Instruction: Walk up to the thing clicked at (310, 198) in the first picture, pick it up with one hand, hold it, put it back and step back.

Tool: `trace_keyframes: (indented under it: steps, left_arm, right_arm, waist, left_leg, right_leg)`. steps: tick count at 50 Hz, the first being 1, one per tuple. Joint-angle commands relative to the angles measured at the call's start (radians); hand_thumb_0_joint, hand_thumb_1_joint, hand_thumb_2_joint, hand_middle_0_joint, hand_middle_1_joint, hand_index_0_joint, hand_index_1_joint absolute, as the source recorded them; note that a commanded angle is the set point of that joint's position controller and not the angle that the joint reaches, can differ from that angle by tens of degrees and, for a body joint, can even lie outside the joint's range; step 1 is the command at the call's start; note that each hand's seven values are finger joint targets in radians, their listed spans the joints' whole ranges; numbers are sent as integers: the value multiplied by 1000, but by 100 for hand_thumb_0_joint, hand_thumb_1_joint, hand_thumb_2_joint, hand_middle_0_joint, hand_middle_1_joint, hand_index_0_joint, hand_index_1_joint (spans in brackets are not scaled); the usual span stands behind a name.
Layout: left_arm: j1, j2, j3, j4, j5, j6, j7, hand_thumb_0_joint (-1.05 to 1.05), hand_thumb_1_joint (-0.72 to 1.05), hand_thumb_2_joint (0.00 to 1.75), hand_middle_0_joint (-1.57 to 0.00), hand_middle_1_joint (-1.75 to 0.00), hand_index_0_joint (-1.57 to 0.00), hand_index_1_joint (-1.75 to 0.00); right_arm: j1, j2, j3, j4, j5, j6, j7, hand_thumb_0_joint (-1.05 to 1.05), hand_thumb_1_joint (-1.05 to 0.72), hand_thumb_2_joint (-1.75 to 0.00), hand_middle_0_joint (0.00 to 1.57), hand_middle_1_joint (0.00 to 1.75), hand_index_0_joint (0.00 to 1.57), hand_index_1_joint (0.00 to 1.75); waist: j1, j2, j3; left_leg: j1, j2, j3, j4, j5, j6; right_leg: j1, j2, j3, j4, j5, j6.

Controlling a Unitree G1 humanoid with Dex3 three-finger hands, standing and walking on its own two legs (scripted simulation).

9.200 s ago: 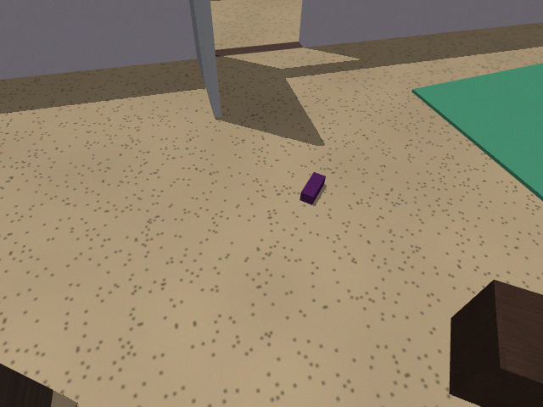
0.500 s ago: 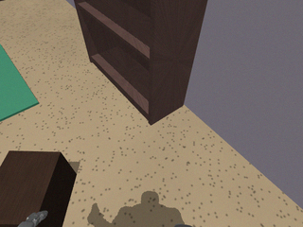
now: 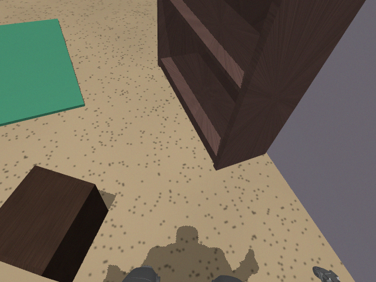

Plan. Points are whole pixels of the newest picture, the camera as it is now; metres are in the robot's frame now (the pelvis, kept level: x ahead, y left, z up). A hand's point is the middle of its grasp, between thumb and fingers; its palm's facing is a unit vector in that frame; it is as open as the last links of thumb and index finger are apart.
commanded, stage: walk up
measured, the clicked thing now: out of the picture -0.36 +1.30 -0.73
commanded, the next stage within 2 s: stand in 0.98 s
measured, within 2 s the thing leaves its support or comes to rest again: neither
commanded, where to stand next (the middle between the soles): +0.09 -0.02 m, yaw +7 degrees
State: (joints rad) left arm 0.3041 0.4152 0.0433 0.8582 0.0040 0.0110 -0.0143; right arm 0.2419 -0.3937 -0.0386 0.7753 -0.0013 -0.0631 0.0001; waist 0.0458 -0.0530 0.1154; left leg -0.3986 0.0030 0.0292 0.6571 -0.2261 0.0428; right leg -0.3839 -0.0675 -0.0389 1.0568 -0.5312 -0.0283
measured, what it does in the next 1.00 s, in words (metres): steps on the spot: right foot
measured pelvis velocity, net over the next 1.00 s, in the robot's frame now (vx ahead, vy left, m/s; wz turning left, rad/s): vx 0.03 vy -0.03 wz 0.15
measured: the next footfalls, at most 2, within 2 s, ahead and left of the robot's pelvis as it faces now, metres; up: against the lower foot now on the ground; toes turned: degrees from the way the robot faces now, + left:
right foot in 0.18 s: +0.09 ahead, -0.17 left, +0.00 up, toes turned +4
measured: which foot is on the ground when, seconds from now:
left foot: down 0.00-1.00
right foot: up 0.00-0.16, down 0.18-1.00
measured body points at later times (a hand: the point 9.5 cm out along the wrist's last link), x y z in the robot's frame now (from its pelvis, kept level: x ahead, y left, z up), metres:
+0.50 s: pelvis +0.02 -0.01 +0.00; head +0.05 +0.00 +0.44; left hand +0.07 +0.32 -0.13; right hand +0.12 -0.32 -0.12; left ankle +0.03 +0.09 -0.72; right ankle +0.05 -0.17 -0.71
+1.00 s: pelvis +0.03 -0.03 +0.03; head +0.03 -0.02 +0.47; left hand +0.06 +0.28 -0.11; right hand +0.17 -0.31 -0.10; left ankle +0.03 +0.09 -0.72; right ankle +0.05 -0.17 -0.72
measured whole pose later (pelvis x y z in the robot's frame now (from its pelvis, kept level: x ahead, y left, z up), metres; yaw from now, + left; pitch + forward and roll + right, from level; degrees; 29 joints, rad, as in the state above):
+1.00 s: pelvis +0.03 -0.03 +0.03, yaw +8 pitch -2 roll -1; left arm 0.08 0.36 0.00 1.14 0.00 -0.02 -0.01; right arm 0.07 -0.35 0.01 1.13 0.00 -0.01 0.01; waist 0.01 -0.01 0.04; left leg -0.18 -0.01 -0.06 0.40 -0.19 0.00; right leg -0.13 -0.05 -0.07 0.36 -0.19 0.03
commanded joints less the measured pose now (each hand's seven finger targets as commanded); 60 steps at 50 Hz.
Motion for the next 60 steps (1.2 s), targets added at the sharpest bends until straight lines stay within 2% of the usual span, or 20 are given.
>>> trace_keyframes:
  steps: [1,5,8,9,10,11,12,14,18,19,20,21,22,24,26,28,32,38,45,60]
  left_arm:
    - [109,161,57,-14,-3,-14,7,0,90,90,-20,-30,-20,-30]
    - [79,162,60,-3,-4,-21,17,0,90,90,-20,-30,-20,-30]
    - [78,177,68,17,9,-28,22,0,90,90,-20,-30,-20,-30]
    - [52,205,74,7,22,-35,24,0,90,90,-20,-30,-20,-30]
    - [-1,252,79,-13,33,-44,27,0,90,90,-20,-30,-20,-30]
    - [-82,317,88,-23,25,-42,23,0,90,90,-20,-30,-20,-30]
    - [-136,322,86,-40,27,-44,23,0,90,90,-20,-30,-20,-30]
    - [-163,260,69,-35,29,-51,28,0,90,90,-20,-30,-20,-30]
    - [-165,244,57,-15,20,-37,19,0,90,90,-20,-30,-20,-30]
    - [-153,203,43,-14,14,-32,19,0,90,90,-20,-30,-20,-30]
    - [-125,139,27,-17,1,-28,20,0,90,90,-20,-30,-20,-30]
    - [-129,157,31,3,-10,-17,26,0,90,90,-20,-30,-20,-30]
    - [-153,185,38,21,-2,-17,30,0,90,90,-20,-30,-20,-30]
    - [-127,156,29,41,-7,-29,28,0,90,90,-20,-30,-20,-30]
    - [-99,174,29,77,-6,-48,29,0,90,90,-20,-30,-20,-30]
    - [-193,221,29,71,0,-48,23,0,90,90,-20,-30,-20,-30]
    - [-213,168,1,112,-6,-38,17,0,90,90,-20,-30,-20,-30]
    - [-262,174,0,167,-4,-52,15,0,90,90,-20,-30,-20,-30]
    - [-284,156,-2,221,-3,-50,14,0,90,90,-20,-30,-20,-30]
    - [-254,157,-8,246,5,-57,22,0,90,90,-20,-30,-20,-30]
  right_arm:
    - [25,-257,-70,-33,-3,-10,-27,0,-90,-90,20,30,20,30]
    - [-7,-269,-70,-47,-6,13,-20,0,-90,-90,20,30,20,30]
    - [-81,-246,-60,-55,9,39,-16,0,-90,-90,20,30,20,30]
    - [-69,-216,-49,-55,12,47,-14,0,-90,-90,20,30,20,30]
    - [-70,-165,-38,-54,15,53,-13,0,-90,-90,20,30,20,30]
    - [-71,-188,-54,-31,11,60,-24,0,-90,-90,20,30,20,30]
    - [-62,-224,-68,-11,1,64,-25,0,-90,-90,20,30,20,30]
    - [-31,-221,-71,25,8,56,-12,0,-90,-90,20,30,20,30]
    - [40,-173,-55,94,2,28,-5,0,-90,-90,20,30,20,30]
    - [37,-184,-61,105,-9,18,-10,0,-90,-90,20,30,20,30]
    - [2,-239,-68,95,-22,6,-16,0,-90,-90,20,30,20,30]
    - [-56,-321,-76,85,-13,8,-13,0,-90,-90,20,30,20,30]
    - [-73,-305,-75,91,-13,8,-12,0,-90,-90,20,30,20,30]
    - [-121,-253,-44,100,-7,7,-16,0,-90,-90,20,30,20,30]
    - [-138,-207,-25,123,12,11,-15,0,-90,-90,20,30,20,30]
    - [-86,-184,-18,156,11,20,-12,0,-90,-90,20,30,20,30]
    - [-152,-209,-13,203,2,18,-5,0,-90,-90,20,30,20,30]
    - [-168,-188,2,259,7,20,0,0,-90,-90,20,30,20,30]
    - [-210,-182,5,302,4,25,0,0,-90,-90,20,30,20,30]
    - [-244,-167,-9,308,-1,37,2,0,-90,-90,20,30,20,30]
  waist:
    - [-14,227,-118]
    - [-29,253,-164]
    - [4,196,-179]
    - [-3,119,-141]
    - [-26,-34,-87]
    - [-27,-171,-60]
    - [-36,-164,-28]
    - [-53,-96,-43]
    - [-65,-142,-148]
    - [-66,-80,-172]
    - [-35,90,-192]
    - [-26,187,-167]
    - [-35,152,-140]
    - [-6,145,-161]
    - [8,136,-186]
    - [-52,61,-177]
    - [-25,92,-127]
    - [-45,69,-150]
    - [-43,86,-133]
    - [-47,52,-157]
  left_leg:
    - [83,202,-224,-219,254,153]
    - [39,224,-239,-142,366,176]
    - [-57,162,-220,-56,119,107]
    - [-105,119,-207,3,22,67]
    - [-147,19,-143,119,-119,15]
    - [-81,-51,-72,290,-357,-8]
    - [-50,-19,-92,374,-354,-19]
    - [-66,-13,-69,342,-296,-12]
    - [129,-39,18,-85,-126,-14]
    - [201,-3,-69,-173,-45,1]
    - [260,154,-339,-239,91,57]
    - [177,277,-509,-237,86,176]
    - [92,292,-524,-248,80,209]
    - [158,208,-348,-159,242,148]
    - [75,129,-213,-85,324,41]
    - [107,58,-161,-126,78,5]
    - [106,123,-240,-250,8,24]
    - [163,89,-184,-279,85,-4]
    - [192,100,-190,-350,93,-16]
    - [266,112,-157,-361,179,-30]
  right_leg:
    - [-34,-39,35,-113,72,1]
    - [79,9,-9,-238,125,14]
    - [192,28,-14,-416,249,-13]
    - [175,-38,96,-519,200,-40]
    - [96,-195,309,-655,126,-95]
    - [-54,-351,450,-743,95,-207]
    - [-108,-381,482,-745,140,-250]
    - [-14,-272,280,-652,312,-204]
    - [89,-171,116,-436,492,-114]
    - [61,-155,89,-348,500,-79]
    - [-32,-76,37,-222,387,-10]
    - [-53,7,20,-244,39,11]
    - [22,-9,61,-225,-20,11]
    - [46,-7,54,-359,86,0]
    - [237,-42,88,-520,452,-23]
    - [184,-118,159,-554,403,-67]
    - [191,-37,68,-586,264,-13]
    - [263,-71,88,-700,351,-10]
    - [275,-65,67,-756,321,10]
    - [295,-80,90,-792,427,18]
